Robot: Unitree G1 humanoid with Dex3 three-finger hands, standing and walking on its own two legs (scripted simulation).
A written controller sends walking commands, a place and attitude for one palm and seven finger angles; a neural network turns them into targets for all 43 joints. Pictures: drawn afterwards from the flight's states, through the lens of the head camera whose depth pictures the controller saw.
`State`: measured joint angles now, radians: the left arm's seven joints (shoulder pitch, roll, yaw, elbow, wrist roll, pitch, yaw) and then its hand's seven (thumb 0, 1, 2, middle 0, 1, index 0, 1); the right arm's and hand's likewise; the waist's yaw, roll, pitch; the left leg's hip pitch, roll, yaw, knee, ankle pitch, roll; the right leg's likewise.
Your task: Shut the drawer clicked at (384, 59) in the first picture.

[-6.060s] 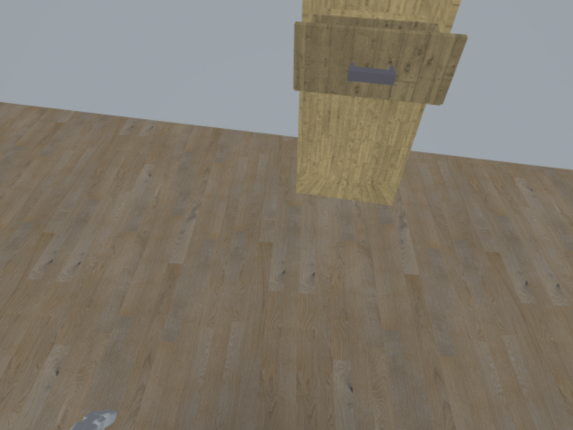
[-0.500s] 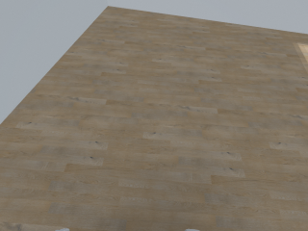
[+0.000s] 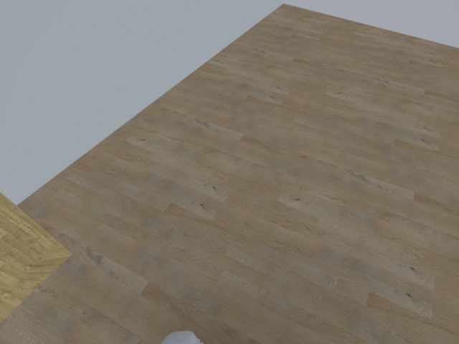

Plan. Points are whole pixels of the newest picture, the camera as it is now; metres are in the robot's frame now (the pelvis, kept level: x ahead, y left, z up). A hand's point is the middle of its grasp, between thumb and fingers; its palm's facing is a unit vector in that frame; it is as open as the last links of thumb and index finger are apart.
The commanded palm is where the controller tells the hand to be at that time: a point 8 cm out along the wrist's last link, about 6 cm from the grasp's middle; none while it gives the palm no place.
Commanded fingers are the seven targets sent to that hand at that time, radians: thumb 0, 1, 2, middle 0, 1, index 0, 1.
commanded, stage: turn to face it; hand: left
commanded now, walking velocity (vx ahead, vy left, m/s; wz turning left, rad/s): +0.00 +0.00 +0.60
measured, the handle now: out of the picture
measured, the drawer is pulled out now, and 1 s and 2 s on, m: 0.29 0.29 0.29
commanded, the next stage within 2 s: take the last steps up to it in 1.52 s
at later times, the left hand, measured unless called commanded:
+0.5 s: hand out of the picture +0.07 +0.24 -0.15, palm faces +0.30 -0.91 -0.30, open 7.4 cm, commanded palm none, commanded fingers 0.00 0.90 0.90 -0.20 -0.30 -0.20 -0.30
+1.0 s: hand out of the picture -0.11 +0.24 -0.19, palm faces +0.61 -0.75 -0.27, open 7.4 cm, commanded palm none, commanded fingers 0.00 0.90 0.90 -0.20 -0.30 -0.20 -0.30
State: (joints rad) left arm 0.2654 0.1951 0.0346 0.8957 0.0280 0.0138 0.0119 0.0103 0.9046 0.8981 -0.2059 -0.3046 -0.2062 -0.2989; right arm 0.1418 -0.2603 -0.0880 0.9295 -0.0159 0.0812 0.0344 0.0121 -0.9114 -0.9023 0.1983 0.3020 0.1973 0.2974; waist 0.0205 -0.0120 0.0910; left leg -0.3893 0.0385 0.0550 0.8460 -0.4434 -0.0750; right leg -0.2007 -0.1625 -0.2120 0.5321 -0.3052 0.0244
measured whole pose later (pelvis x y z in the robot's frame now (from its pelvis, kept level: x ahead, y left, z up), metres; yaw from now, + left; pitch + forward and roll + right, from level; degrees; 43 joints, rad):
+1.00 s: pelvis -0.01 +0.03 -0.01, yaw +36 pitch +0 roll +0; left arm 0.24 0.28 0.08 0.92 0.01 0.07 0.02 0.01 0.91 0.90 -0.20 -0.30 -0.20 -0.30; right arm 0.13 -0.24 -0.06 0.89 -0.02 0.02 0.02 0.01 -0.91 -0.90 0.20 0.30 0.20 0.30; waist 0.02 -0.05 0.09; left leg -0.31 0.01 0.05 0.64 -0.33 0.03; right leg -0.40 -0.15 -0.11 1.02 -0.55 0.08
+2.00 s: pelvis -0.01 +0.06 +0.01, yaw +57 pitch -2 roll -1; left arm 0.32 0.22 0.05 1.06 0.03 0.02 -0.02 0.01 0.91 0.90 -0.20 -0.30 -0.20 -0.30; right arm 0.35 -0.14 -0.02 1.05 -0.02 -0.04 -0.02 0.01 -0.92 -0.90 0.20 0.30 0.20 0.30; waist 0.02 -0.04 0.01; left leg -0.05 -0.03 0.04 0.33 -0.25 0.06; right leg -0.50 -0.09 -0.05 1.04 -0.28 0.04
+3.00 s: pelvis +0.16 +0.22 +0.00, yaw +58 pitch -2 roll +1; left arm 0.32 0.14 0.03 1.12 0.01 0.03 0.03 0.01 0.91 0.90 -0.20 -0.30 -0.20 -0.30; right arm 0.15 -0.14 -0.03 1.07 -0.01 -0.02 -0.05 -0.02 -0.95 -0.90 0.20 0.30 0.20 0.30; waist 0.03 -0.04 0.06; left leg -0.22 0.03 0.13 0.45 -0.19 0.02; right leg -0.31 -0.07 -0.05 0.77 -0.45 0.04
